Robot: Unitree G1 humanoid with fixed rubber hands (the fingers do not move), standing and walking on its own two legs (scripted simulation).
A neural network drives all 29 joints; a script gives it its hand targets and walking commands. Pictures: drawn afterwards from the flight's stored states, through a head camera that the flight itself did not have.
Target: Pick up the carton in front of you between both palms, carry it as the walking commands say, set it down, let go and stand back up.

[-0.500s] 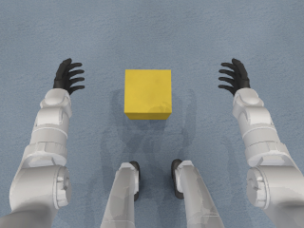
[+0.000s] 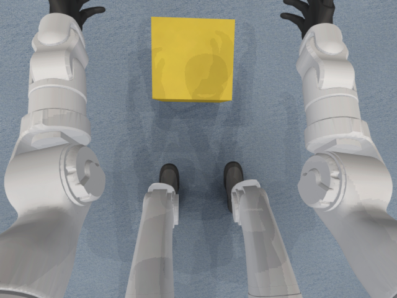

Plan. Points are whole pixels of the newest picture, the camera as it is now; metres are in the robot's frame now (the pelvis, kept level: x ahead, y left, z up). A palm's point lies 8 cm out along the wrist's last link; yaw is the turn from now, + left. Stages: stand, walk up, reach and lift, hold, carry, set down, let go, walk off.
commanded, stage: reach and lift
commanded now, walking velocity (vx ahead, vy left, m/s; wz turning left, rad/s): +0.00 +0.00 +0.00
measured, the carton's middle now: (192, 68) +0.53 +0.02 -0.51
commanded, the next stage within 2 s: none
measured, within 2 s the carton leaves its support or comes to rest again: leaves its support in 1.62 s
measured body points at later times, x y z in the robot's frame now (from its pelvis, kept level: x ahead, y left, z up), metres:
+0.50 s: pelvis -0.04 -0.01 -0.22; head +0.33 +0.01 +0.03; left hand +0.54 +0.21 -0.38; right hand +0.52 -0.18 -0.38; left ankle +0.06 +0.12 -0.60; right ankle +0.06 -0.14 -0.60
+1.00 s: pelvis -0.05 +0.00 -0.27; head +0.34 +0.01 -0.05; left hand +0.54 +0.20 -0.45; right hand +0.53 -0.15 -0.45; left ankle +0.05 +0.12 -0.60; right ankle +0.05 -0.14 -0.60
